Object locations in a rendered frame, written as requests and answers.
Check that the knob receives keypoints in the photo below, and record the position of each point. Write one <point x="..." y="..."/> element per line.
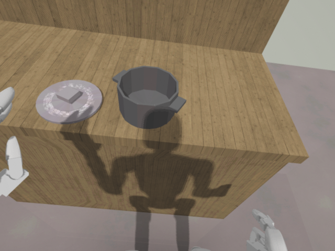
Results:
<point x="68" y="94"/>

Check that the left robot hand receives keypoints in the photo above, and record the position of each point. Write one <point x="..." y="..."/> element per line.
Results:
<point x="10" y="179"/>

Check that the pot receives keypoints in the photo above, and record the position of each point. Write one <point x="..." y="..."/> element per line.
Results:
<point x="148" y="96"/>

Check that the right robot hand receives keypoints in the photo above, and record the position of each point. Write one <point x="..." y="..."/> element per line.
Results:
<point x="271" y="240"/>

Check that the table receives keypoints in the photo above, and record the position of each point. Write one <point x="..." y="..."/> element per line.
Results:
<point x="231" y="136"/>

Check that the lid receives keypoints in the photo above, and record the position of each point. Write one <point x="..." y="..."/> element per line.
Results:
<point x="54" y="110"/>

